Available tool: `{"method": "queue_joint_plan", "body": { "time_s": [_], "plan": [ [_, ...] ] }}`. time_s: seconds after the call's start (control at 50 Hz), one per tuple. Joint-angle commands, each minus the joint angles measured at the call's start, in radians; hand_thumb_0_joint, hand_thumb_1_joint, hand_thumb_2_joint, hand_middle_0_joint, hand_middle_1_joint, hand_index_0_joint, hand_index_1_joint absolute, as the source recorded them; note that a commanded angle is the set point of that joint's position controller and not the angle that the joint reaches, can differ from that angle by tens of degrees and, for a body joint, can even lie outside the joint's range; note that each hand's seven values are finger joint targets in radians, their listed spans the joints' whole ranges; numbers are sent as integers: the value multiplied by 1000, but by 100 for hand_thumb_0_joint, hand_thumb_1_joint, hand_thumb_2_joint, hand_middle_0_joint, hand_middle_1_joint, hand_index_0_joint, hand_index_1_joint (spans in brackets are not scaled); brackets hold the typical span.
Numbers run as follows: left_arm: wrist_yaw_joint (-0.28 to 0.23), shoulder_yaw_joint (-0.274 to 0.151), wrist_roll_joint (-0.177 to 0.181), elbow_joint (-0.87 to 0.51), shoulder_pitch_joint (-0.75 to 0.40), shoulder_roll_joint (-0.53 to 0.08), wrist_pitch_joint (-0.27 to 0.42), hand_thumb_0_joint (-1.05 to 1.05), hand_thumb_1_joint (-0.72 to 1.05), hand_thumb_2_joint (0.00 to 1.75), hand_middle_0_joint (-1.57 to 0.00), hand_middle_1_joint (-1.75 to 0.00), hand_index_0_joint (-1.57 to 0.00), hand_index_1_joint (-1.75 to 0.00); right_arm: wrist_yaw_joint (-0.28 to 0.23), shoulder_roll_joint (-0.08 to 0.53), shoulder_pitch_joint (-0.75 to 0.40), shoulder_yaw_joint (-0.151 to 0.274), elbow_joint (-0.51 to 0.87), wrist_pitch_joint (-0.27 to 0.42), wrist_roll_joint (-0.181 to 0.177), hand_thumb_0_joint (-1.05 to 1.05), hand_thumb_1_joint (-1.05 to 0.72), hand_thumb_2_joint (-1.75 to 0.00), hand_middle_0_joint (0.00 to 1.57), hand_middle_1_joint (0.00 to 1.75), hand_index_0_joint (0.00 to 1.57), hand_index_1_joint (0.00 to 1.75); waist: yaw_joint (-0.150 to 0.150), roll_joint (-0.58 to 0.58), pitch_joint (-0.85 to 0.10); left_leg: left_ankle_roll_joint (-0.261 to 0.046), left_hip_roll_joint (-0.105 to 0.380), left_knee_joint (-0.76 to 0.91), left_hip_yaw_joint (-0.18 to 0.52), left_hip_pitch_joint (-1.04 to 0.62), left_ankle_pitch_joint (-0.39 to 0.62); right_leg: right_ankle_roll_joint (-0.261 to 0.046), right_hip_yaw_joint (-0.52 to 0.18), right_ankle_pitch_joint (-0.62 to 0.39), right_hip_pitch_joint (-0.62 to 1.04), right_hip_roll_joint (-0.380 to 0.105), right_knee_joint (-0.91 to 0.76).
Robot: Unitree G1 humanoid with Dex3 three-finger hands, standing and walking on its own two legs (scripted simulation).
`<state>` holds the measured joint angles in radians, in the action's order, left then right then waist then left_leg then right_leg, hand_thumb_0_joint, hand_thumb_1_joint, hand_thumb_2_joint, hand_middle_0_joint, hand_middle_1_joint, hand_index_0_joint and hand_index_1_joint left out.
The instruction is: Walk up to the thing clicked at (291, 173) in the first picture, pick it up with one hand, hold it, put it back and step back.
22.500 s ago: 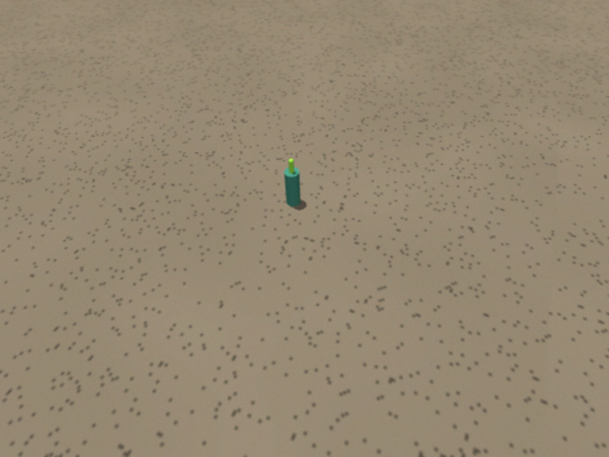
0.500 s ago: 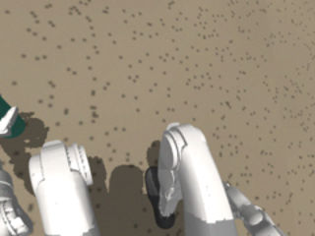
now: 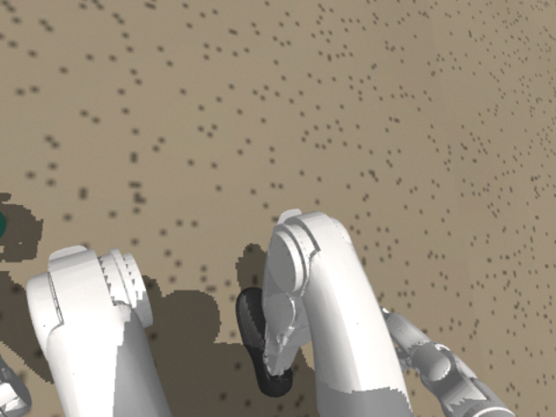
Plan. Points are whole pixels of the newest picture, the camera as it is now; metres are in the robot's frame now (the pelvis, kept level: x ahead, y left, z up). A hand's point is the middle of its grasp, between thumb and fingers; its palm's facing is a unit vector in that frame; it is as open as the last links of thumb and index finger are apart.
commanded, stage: lower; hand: left
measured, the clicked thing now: out of the picture +0.40 +0.32 -0.15
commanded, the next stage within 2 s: loosen in 0.24 s
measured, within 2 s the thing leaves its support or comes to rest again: rests again in 1.32 s
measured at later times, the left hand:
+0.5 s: hand out of the picture +0.41 +0.32 -0.15, palm faces +0.47 -0.88 +0.00, open 9.2 cm
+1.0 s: hand out of the picture +0.41 +0.33 -0.14, palm faces +0.46 -0.89 +0.03, open 16.0 cm
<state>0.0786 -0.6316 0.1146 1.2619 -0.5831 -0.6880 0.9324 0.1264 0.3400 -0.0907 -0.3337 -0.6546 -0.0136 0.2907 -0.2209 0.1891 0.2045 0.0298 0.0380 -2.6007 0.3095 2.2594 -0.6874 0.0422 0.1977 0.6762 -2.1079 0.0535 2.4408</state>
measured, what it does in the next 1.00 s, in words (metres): stands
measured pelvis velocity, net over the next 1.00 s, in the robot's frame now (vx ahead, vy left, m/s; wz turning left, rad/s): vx -0.01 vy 0.01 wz -0.03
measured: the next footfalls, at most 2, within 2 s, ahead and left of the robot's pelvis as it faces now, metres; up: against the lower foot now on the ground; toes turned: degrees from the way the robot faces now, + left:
none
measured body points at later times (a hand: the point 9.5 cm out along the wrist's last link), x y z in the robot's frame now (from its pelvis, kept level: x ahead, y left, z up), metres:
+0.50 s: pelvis +0.00 +0.00 +0.00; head +0.22 +0.17 +0.35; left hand +0.38 +0.37 -0.15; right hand +0.16 -0.25 -0.06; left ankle +0.08 +0.13 -0.26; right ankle +0.12 -0.12 -0.26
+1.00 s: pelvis -0.01 +0.01 +0.00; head +0.21 +0.17 +0.35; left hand +0.38 +0.37 -0.14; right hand +0.16 -0.25 -0.05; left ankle +0.08 +0.13 -0.26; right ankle +0.12 -0.12 -0.26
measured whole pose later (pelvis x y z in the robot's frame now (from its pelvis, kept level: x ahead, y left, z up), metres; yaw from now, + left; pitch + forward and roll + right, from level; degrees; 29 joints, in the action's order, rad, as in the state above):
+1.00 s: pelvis -0.01 +0.01 +0.00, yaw -2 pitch +15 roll -15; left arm 0.07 -0.59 0.14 1.33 -0.62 -0.75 1.01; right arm 0.14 0.35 -0.12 -0.41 -0.60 -0.03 0.31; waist -0.21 0.22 0.23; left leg 0.01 0.05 -2.63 0.34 2.25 -0.69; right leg 0.06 0.22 0.65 -2.08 0.08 2.43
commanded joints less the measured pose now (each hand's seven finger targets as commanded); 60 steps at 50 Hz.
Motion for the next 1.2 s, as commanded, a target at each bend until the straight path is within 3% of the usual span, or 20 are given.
{"method": "queue_joint_plan", "body": {
  "time_s": [0.0,0.1,0.22,0.32,0.34,0.48,0.54,0.62,0.64,0.82,0.86,0.96,1.04,1.14,1.18],
  "plan": [
    [-13,-19,20,-265,-291,-295,140,0,27,128,-132,-141,-133,-142,-18,325,75,87,24,-4,7,0,-91,-91,20,30,20,30,-49,-547,-687,1,36,286,-112,-480,154,-61,64,-236,301,34,-201],
    [-23,-19,18,-236,-296,-310,148,0,27,125,-132,-138,-132,-139,-18,329,60,75,31,-2,12,0,-91,-90,20,30,20,30,-59,-519,-657,-4,38,278,-107,-443,118,-58,73,-215,305,38,-208],
    [-23,-18,18,-233,-274,-308,153,0,26,126,-134,-140,-134,-141,-15,338,50,65,35,1,18,0,-91,-91,20,30,20,30,-59,-542,-657,6,44,283,-94,-489,168,-59,84,-250,303,41,-192],
    [-27,-3,17,-178,-297,-304,159,0,31,129,-134,-140,-134,-141,-12,344,36,57,40,1,18,0,-90,-90,20,30,20,30,-78,-508,-603,-2,42,281,-87,-435,106,-57,98,-209,290,45,-201],
    [-28,0,18,-177,-309,-306,164,0,28,121,-134,-137,-137,-136,-12,347,32,55,41,1,19,0,-91,-90,20,30,20,30,-76,-506,-604,0,44,281,-84,-443,105,-57,100,-208,286,45,-197],
    [-28,17,13,-175,-333,-315,173,0,-10,65,-101,-90,-104,-88,-12,343,22,45,47,0,26,0,-91,-89,20,30,20,30,-82,-510,-592,-3,45,278,-84,-433,99,-55,101,-207,291,50,-203],
    [-27,27,7,-148,-316,-301,168,0,-30,48,-78,-69,-80,-67,-10,345,21,46,48,-2,27,0,-90,-89,20,30,20,30,-78,-507,-585,-1,46,282,-81,-439,87,-55,107,-195,282,51,-201],
    [-21,33,11,-70,-267,-279,149,0,-48,29,-66,-50,-67,-49,-11,350,19,43,57,-8,20,0,-90,-89,20,30,20,30,-75,-477,-551,-3,44,290,-77,-409,64,-55,117,-175,269,52,-204],
    [-18,42,11,-51,-234,-250,141,0,-51,26,-62,-47,-63,-46,-9,350,17,43,59,-10,20,0,-90,-89,20,30,20,30,-67,-472,-545,0,46,299,-70,-425,86,-56,120,-191,262,52,-197],
    [-16,25,24,-69,-225,-263,131,0,-61,11,-38,-24,-38,-24,-6,346,2,41,83,-18,13,0,-90,-90,20,30,20,30,-57,-445,-532,-8,47,293,-73,-395,68,-56,120,-177,264,58,-202],
    [-15,34,22,-95,-259,-265,137,0,-61,9,-32,-20,-32,-20,-6,348,9,39,80,-18,16,0,-90,-90,20,30,20,30,-73,-467,-548,-5,49,298,-65,-414,75,-56,124,-186,269,59,-197],
    [-14,46,17,-92,-283,-268,137,0,-61,0,-17,-2,-15,-3,-9,343,4,39,81,-20,16,0,-90,-90,20,30,20,30,-73,-458,-544,-10,48,289,-73,-392,51,-57,117,-170,264,59,-203],
    [-9,62,17,-77,-281,-250,136,0,-61,2,-9,-4,-9,-4,-10,343,6,40,78,-18,17,0,-90,-90,20,30,20,30,-75,-455,-535,-10,47,287,-74,-391,48,-57,119,-167,255,60,-203],
    [27,-1,28,-155,-256,-337,139,0,-57,4,-6,-2,-6,-2,-18,348,-1,47,80,-22,11,0,-90,-90,20,30,20,30,-32,-498,-581,-7,48,296,-78,-423,85,-60,111,-189,268,57,-188],
    [42,-46,33,-203,-222,-369,124,0,-54,5,-6,-2,-6,-3,-22,354,22,62,79,-28,6,0,-90,-90,20,30,20,30,-8,-543,-621,1,51,314,-81,-468,117,-63,106,-208,279,53,-179]
  ]
}}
